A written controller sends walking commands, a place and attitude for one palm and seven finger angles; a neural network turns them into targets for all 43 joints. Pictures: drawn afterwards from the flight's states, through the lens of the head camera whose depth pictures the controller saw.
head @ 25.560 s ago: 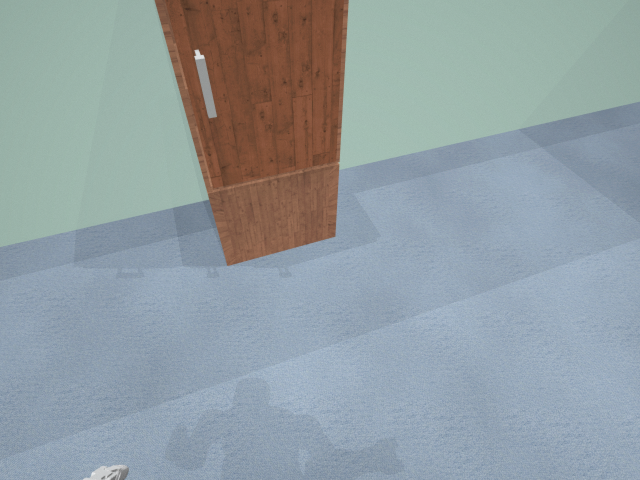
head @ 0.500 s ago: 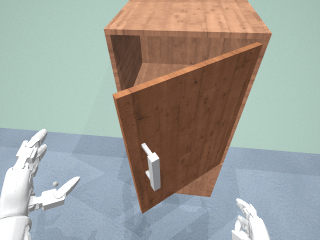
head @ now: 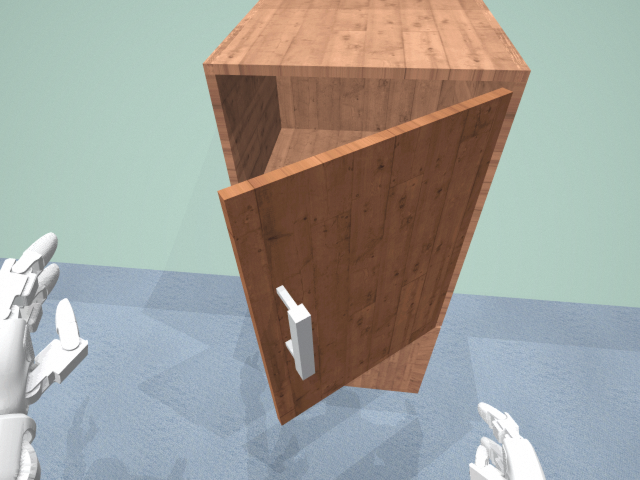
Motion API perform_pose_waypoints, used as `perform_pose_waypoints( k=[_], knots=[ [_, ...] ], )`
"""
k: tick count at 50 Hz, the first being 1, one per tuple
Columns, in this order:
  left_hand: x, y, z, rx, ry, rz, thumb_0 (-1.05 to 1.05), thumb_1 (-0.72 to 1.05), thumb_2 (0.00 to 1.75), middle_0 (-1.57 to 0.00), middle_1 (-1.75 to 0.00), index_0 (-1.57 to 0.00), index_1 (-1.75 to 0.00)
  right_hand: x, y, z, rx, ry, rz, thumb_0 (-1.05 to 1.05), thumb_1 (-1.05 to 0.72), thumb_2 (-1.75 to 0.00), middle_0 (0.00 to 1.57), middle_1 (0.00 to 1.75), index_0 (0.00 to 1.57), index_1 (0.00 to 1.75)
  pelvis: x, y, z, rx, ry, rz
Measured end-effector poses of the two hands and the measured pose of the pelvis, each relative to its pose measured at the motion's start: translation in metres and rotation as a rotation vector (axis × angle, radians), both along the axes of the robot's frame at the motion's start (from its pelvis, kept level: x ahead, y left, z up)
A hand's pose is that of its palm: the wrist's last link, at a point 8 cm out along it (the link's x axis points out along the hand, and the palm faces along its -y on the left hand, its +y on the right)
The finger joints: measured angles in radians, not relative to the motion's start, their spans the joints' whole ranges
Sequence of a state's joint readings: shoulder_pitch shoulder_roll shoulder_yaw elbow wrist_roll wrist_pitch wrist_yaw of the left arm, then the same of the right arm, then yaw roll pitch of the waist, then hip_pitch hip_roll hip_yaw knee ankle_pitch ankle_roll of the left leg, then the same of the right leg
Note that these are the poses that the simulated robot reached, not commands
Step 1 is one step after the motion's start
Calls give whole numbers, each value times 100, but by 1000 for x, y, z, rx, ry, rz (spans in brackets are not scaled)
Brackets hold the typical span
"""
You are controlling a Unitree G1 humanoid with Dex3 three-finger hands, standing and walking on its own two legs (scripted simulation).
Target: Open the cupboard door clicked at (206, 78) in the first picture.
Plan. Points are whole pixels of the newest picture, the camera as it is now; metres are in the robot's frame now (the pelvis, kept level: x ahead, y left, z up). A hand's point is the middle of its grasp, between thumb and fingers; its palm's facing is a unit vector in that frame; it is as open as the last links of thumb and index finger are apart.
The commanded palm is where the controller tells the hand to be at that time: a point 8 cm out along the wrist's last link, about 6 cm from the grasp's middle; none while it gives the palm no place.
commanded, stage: draw the hand back to the body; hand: left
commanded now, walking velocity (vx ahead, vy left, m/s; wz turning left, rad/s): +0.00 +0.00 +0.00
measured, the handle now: (295, 333) +0.31 +0.08 +0.00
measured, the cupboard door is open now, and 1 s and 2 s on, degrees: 39 39 39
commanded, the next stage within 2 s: step back with the hand held close in 0.10 s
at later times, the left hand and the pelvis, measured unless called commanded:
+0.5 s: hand (84, 358) +0.18 +0.25 +0.15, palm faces +0.36 -0.79 -0.49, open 7.4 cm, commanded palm +0.12 +0.30 +0.17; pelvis -0.03 +0.00 +0.00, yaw -1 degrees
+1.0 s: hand (21, 414) +0.12 +0.27 +0.15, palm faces +0.45 -0.77 -0.45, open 7.4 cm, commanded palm +0.05 +0.31 +0.17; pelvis -0.09 +0.01 -0.02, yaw +0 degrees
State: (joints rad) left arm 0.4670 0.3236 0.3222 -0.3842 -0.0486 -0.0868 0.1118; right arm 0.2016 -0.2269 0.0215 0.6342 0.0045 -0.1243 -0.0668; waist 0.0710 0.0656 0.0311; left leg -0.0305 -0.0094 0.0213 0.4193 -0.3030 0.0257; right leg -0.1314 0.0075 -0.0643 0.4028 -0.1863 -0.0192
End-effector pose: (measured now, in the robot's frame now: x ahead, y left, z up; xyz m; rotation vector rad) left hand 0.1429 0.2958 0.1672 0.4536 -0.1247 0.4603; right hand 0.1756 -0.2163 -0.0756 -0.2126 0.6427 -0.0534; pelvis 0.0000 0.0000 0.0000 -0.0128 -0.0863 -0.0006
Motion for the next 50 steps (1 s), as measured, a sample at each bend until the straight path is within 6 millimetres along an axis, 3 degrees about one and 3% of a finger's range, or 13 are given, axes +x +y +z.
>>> perform_pose_waypoints(
  k=[17, 24, 29, 42, 50],
  knots=[
    [-2, 0, 15, 78, -51, -1, 1, 89, 90, -21, -30, -21, -30, -11, -9, 0, 8, 11, -13, 2, -91, -90, 20, 30, 20, 30, -12, -9, 0, -3, 28, 4],
    [-5, -6, 2, 98, 35, -82, 1, 89, 90, -21, -30, -21, -30, -31, -27, 0, -39, 57, -95, 1, -91, -90, 20, 30, 20, 30, -23, -2, -1, 4, 71, -9],
    [-15, 0, 0, 122, 38, -102, 1, 89, 90, -21, -30, -21, -30, -50, -32, 1, -70, 82, -139, 1, -91, -90, 20, 30, 20, 30, -36, 3, -4, 10, 77, -10],
    [-56, 13, 3, 174, -77, -72, 1, 89, 90, -21, -30, -21, -30, -90, -11, -6, -66, 46, -108, 1, -91, -90, 20, 30, 20, 30, -73, 12, -19, 21, 57, -15],
    [-67, 11, 3, 155, -150, -88, 1, 89, 90, -21, -30, -21, -30, -113, -6, -15, -66, 75, -95, 1, -91, -90, 20, 30, 20, 30, -90, 14, -24, 8, 61, -8]
  ],
)
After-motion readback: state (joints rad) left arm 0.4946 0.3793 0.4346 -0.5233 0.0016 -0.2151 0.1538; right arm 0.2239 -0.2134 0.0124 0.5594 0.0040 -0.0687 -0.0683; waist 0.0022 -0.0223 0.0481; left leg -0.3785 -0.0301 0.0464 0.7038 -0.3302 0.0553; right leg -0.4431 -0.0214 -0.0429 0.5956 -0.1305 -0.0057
